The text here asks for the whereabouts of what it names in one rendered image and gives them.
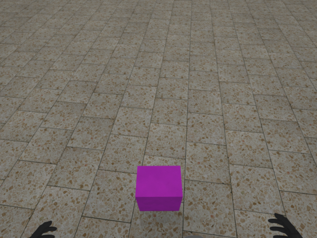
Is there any robot right hand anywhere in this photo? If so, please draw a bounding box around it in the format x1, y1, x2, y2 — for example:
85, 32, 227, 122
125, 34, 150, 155
268, 213, 303, 238

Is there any carton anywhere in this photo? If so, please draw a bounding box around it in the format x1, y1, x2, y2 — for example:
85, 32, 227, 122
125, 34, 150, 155
135, 166, 183, 211

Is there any robot left hand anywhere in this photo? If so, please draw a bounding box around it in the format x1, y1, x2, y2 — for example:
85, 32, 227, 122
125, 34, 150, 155
29, 221, 57, 238

